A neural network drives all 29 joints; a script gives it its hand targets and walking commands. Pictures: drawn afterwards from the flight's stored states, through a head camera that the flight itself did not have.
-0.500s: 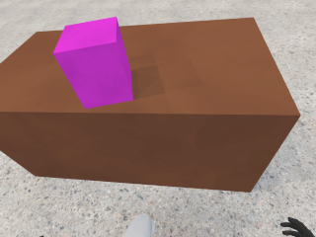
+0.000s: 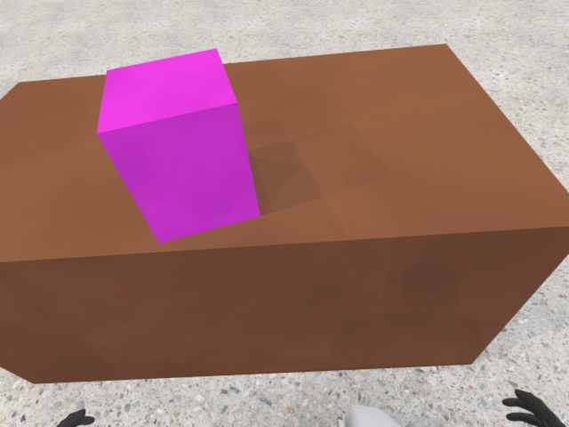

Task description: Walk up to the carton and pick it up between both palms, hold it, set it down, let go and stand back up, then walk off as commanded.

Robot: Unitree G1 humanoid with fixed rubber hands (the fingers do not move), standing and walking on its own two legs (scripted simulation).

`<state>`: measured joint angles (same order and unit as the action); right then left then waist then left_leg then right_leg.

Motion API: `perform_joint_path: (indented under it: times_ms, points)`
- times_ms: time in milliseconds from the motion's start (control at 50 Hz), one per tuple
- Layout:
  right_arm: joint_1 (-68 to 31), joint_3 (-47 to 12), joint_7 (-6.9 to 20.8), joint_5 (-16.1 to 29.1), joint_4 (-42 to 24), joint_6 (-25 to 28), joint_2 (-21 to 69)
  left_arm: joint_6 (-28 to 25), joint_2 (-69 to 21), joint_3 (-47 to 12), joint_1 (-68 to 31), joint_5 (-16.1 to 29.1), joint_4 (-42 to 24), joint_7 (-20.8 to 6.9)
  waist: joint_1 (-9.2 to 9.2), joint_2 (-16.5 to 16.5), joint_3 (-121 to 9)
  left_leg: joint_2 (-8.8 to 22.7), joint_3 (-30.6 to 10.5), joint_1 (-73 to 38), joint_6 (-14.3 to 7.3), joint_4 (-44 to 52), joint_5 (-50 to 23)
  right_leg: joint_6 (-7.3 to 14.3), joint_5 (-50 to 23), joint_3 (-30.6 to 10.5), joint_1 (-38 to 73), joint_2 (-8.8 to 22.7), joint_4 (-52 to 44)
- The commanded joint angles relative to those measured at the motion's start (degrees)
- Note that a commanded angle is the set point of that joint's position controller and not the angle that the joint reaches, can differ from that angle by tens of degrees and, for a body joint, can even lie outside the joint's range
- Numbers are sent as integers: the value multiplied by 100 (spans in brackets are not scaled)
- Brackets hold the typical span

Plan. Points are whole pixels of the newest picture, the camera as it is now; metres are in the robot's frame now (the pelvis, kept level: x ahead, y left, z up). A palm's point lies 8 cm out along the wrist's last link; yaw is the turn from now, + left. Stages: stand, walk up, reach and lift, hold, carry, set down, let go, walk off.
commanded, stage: walk up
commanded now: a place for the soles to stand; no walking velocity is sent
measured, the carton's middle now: (187, 147) +0.59 +0.17 +0.09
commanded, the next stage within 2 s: none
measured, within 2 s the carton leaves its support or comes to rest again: neither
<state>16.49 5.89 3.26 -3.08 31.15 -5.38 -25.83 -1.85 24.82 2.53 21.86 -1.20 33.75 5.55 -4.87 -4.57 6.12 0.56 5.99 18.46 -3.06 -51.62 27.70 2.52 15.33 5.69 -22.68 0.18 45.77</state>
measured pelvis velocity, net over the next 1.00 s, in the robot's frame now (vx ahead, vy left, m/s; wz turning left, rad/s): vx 0.09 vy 0.22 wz -0.10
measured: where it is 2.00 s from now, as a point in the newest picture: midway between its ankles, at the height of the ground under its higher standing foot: outside the picture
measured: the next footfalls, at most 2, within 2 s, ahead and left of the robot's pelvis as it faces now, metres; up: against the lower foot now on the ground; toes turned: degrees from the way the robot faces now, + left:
left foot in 0.36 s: +0.14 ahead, +0.33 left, +0.00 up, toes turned +3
right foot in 0.62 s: +0.17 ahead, +0.08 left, +0.00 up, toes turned -2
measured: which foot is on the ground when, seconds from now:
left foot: up 0.00-0.34, down 0.36-1.00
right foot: down 0.00-0.38, up 0.40-0.60, down 0.62-1.00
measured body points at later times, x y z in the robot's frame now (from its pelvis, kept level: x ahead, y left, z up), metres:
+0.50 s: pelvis +0.06 +0.18 -0.01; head +0.05 +0.19 +0.44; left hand +0.17 +0.54 -0.06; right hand +0.19 -0.14 -0.07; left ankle +0.10 +0.32 -0.70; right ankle +0.08 +0.00 -0.66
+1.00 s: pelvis +0.09 +0.22 +0.03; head +0.12 +0.23 +0.48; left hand +0.24 +0.55 -0.07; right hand +0.21 -0.11 -0.05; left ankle +0.10 +0.33 -0.70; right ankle +0.13 +0.08 -0.70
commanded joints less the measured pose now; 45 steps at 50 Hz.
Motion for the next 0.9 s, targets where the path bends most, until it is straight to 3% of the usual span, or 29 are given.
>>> perform_joint_path:
  times_ms: [0, 20, 80, 100, 160, 240, 280, 300, 320, 340, 360, 380, 400, 420, 440, 500, 520, 560, 580, 600, 620, 640, 660, 680, 700, 720, 760, 800, 880]
  points:
    - [-314, 519, 109, -60, -845, -90, -1423, -225, 1677, 621, 145, -238, -817, 298, 590, 683, 173, 341, -1366, 2069, 255, -2113, 552, 1335, 3708, -4505, 554, 2614, -2966]
    - [-155, 528, 117, -32, -763, -57, -1313, -269, 1704, 580, 153, -233, -774, 277, 484, 807, -74, 316, -1452, 1991, 260, -2189, 439, 1247, 3167, -3937, 778, 2440, -2731]
    - [-109, 442, 154, 43, -669, 4, -1121, -258, 1852, 648, 273, -232, -896, 204, 554, 1062, -263, 203, -1510, 1821, 310, -2216, 68, 965, 2271, -2815, 784, 1971, -2346]
    - [-134, 419, 179, 74, -749, -6, -1068, -266, 1887, 657, 223, -212, -911, 188, 535, 1364, -147, 192, -1482, 1742, 334, -2237, -32, 958, 2307, -2684, 507, 1899, -2371]
    - [-205, 365, 217, 106, -871, -15, -979, -263, 1924, 720, 67, -206, -1084, 154, 498, 1629, -25, 368, -1134, 1713, 381, -1756, -252, 951, 2024, -1985, 422, 1783, -2246]
    - [-317, 318, 280, 166, -929, 70, -919, -178, 2197, 816, 105, -214, -1153, 61, 591, 2325, -17, 512, -590, 997, 332, -112, -144, 734, 2200, -1368, 98, 1529, -1980]
    - [297, 364, 260, 222, -549, 146, -946, -69, 2069, 765, -347, -116, -1287, 10, 240, 2121, -36, 246, -165, -584, 245, 866, -650, 535, 2569, -886, -1046, 1305, -1427]
    - [687, 401, 218, 274, -294, 205, -1050, -10, 1937, 709, -318, -86, -1275, -40, 100, 1466, -217, -1, -117, -1286, 259, 1124, -766, 389, 2751, -659, -1451, 994, -587]
    - [1058, 478, 151, 302, -16, 255, -1251, 40, 1497, 552, -120, -11, -1242, -47, -86, 471, -507, -144, -131, -1807, 201, 1376, -620, 211, 3054, -402, -1642, 744, 495]
    - [1139, 534, 105, 236, -57, 302, -1735, 74, 1042, 403, -107, 103, -1348, -55, -264, -863, -457, 971, -1909, -1434, -47, 2450, 583, -64, 3138, -245, -2122, 82, 1880]
    - [510, 550, 66, 241, -372, 331, -2071, 131, 1154, 413, -407, 256, -1493, -3, -256, -1118, -255, 1894, -3855, -249, -733, 3648, 2050, -180, 2577, -955, -2099, -185, 2477]
    - [84, 583, 9, 294, -574, 320, -2168, 199, 1497, 563, -647, 301, -1574, 59, -233, -1026, 82, 2368, -4237, 636, -1276, 3972, 2975, -154, 2103, -1469, -1677, 82, 2844]
    - [-298, 514, -38, 322, -533, 322, -1902, 183, 1662, 590, -624, 286, -1351, 31, -26, -628, 521, 2213, -3902, 893, -1284, 3796, 2760, -165, 1749, -1438, -1508, 152, 2836]
    - [-559, 430, -146, 303, -416, 335, -1659, 159, 1673, 582, -215, 366, -989, -29, 266, -581, 460, 1773, -3120, 480, -1119, 3293, 1880, -177, 1408, -1404, -1486, 267, 2601]
    - [-598, 351, -251, 308, -366, 352, -1600, 89, 1632, 567, -21, 315, -750, -80, 378, -507, 227, 1713, -2864, 5, -902, 3025, 998, -160, 1272, -1367, -1475, 271, 2378]
    - [-698, 179, -283, 312, -218, 482, -1533, 92, 1434, 450, 46, 275, -400, -177, 489, -997, 80, 1890, -2521, 139, -774, 2749, -500, -184, 1555, -1090, -708, 368, 1445]
    - [-845, 133, -273, 289, -216, 513, -1552, 95, 1462, 450, -18, 250, -380, -217, 510, -974, 178, 1875, -2254, 395, -831, 2623, -917, -137, 1642, -971, -275, 436, 998]
    - [-946, 30, -269, 274, -219, 598, -1408, 79, 1350, 444, 160, 181, -143, -292, 708, -653, 106, 1720, -1720, 833, -558, 2104, -1831, -23, 631, -784, 873, 353, -425]
    - [-898, -69, -254, 281, -182, 615, -1304, 66, 1429, 476, 191, 149, -54, -331, 749, -554, -27, 1561, -1487, 993, -361, 1765, -1998, 55, -91, -982, 1307, 281, -929]
    - [-850, -166, -251, 320, -148, 655, -1172, 48, 1676, 523, 47, 105, -3, -326, 703, 97, -266, 1311, -1322, 1055, -114, 1176, -2026, 150, -1005, -1675, 1535, 509, -1154]
    - [-445, -194, -271, 366, -104, 690, -1113, 78, 1916, 560, -390, 62, -109, -341, 405, 768, -430, 874, -867, 821, 159, 628, -1869, 428, -1396, -2773, 1256, 985, -1424]
    - [-401, -127, -324, 511, 79, 624, -1152, 44, 1721, 511, -695, 113, -81, -358, 422, 777, -566, 379, -706, -240, 205, 738, -1067, 961, -830, -3038, 281, 1392, -1481]
    - [-187, -133, -387, 506, 213, 594, -1167, 18, 1572, 435, -936, 143, -58, -384, 262, 887, -582, 425, -945, -893, 181, 1264, -1152, 858, -1000, -2859, -211, 1337, -1395]
    - [-83, -143, -434, 444, 360, 637, -1260, 22, 1326, 332, -1039, 193, 28, -423, 230, 420, -743, 784, -1265, -1316, 124, 1870, -1646, 499, -1287, -2265, -317, 1061, -1094]
    - [-258, -122, -436, 417, 394, 701, -1456, 101, 1222, 283, -903, 241, 149, -440, 360, 41, -708, 1340, -1666, -1024, 8, 2435, -2179, 71, -1546, -1430, 115, 489, -476]
    - [-625, -98, -416, 409, 418, 716, -1517, 168, 1258, 270, -728, 295, 301, -425, 570, 118, -634, 1603, -1715, -692, -183, 2373, -2626, -47, -1010, -1221, 422, 303, -502]
    - [-549, -122, -419, 401, 502, 745, -1508, 226, 1329, 277, -794, 256, 554, -416, 480, 319, -566, 1709, -1528, -768, -220, 2379, -3333, -85, -990, -1335, 567, 342, -551]
    - [-552, -179, -441, 395, 643, 723, -1419, 205, 1152, 240, -918, 220, 672, -438, 494, 163, -578, 1608, -1049, -956, -10, 2257, -4342, -45, -1220, -1187, 615, 409, -797]
    - [-771, -198, -432, 422, 788, 684, -1383, 257, 1104, 201, -1074, 227, 973, -474, 512, -104, -802, 1436, -655, -1140, 117, 2482, -3905, -69, -1594, -1161, 848, 390, -946]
